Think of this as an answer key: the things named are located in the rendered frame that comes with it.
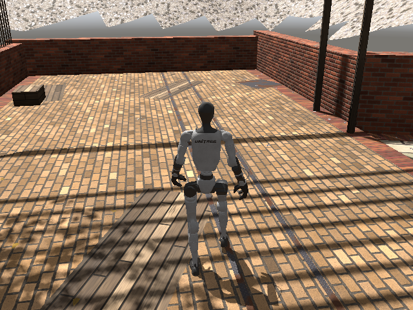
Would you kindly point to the left robot hand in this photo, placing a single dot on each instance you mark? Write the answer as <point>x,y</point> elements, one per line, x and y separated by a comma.
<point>180,177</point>

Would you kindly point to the right robot hand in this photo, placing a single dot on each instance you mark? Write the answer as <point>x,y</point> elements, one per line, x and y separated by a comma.
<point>244,190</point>

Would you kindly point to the robot left forearm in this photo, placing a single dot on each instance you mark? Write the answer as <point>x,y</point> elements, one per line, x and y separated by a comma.
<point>176,168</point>

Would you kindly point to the robot torso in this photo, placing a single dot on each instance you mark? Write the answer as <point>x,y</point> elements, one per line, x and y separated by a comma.
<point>206,149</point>

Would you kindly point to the left robot upper arm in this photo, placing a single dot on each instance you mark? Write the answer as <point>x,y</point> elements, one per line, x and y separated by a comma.
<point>182,147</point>

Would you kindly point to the robot left thigh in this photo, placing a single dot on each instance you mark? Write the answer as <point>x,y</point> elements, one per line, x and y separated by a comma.
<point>190,194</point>

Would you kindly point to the robot right forearm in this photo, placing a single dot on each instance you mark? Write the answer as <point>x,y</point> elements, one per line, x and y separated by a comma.
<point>239,174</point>

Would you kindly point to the right robot upper arm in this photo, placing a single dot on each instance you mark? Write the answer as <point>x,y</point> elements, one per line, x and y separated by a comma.
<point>230,148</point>

